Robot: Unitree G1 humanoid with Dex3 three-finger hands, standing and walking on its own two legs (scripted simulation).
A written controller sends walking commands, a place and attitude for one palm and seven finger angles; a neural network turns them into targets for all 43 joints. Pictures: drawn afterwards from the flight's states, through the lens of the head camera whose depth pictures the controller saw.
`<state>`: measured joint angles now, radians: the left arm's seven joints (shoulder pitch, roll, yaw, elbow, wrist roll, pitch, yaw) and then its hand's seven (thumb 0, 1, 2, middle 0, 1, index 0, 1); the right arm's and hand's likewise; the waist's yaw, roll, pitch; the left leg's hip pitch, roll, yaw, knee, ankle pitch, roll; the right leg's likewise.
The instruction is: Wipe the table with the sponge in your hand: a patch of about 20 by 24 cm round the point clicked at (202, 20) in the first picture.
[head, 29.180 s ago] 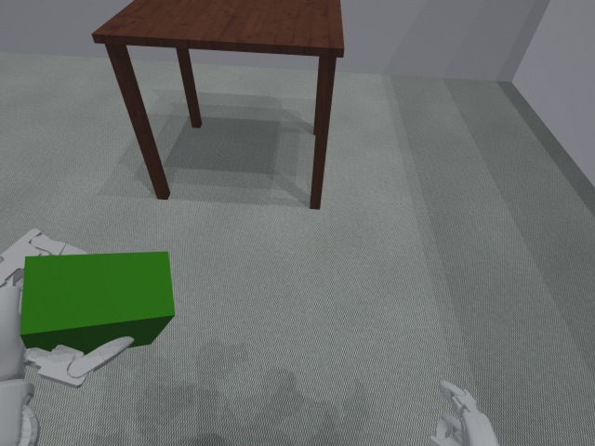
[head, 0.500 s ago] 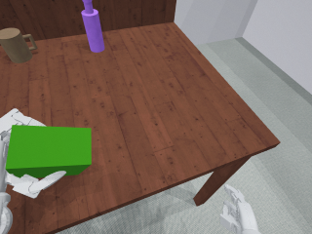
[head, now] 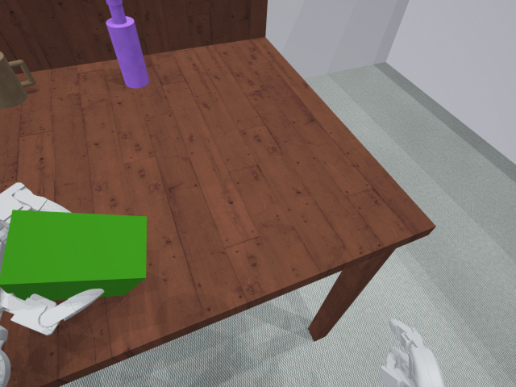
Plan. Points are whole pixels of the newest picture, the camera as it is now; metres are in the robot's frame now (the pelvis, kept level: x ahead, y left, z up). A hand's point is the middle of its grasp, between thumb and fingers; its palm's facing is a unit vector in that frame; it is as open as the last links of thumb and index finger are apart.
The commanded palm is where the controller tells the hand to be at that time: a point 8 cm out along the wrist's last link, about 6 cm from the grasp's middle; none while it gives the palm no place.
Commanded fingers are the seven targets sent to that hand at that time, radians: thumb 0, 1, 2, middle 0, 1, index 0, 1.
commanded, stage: shuffle to correct the standing spot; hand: left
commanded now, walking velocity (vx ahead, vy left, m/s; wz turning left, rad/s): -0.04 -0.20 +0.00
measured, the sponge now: (98, 260) +0.23 +0.20 +0.14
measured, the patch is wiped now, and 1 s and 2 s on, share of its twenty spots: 0.00 0.00 0.00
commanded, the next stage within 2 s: none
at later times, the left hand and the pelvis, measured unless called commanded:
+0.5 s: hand (42, 258) +0.22 +0.25 +0.16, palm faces +0.30 -0.87 -0.39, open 10.5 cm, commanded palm +0.16 +0.29 +0.18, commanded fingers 0.00 0.10 1.30 -1.20 -1.60 -1.20 -1.60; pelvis +0.00 +0.01 +0.00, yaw +0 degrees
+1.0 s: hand (49, 255) +0.22 +0.24 +0.16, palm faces +0.31 -0.87 -0.39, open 10.5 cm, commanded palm +0.16 +0.29 +0.18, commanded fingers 0.00 0.10 1.30 -1.20 -1.60 -1.20 -1.60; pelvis +0.00 +0.01 +0.00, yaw +0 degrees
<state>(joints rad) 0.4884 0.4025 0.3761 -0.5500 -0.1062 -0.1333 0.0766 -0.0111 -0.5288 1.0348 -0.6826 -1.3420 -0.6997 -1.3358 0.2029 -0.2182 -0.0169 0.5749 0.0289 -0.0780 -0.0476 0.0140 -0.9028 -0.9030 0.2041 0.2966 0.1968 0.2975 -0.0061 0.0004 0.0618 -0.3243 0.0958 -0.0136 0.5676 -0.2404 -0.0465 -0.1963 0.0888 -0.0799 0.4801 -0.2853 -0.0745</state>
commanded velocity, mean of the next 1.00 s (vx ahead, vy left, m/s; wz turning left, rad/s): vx -0.04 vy -0.20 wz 0.00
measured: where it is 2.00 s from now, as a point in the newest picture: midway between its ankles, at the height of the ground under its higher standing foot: outside the picture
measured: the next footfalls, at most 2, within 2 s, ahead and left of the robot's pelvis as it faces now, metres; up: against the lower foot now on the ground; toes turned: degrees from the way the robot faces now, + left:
none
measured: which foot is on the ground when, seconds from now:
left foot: down 0.00-1.00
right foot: down 0.00-1.00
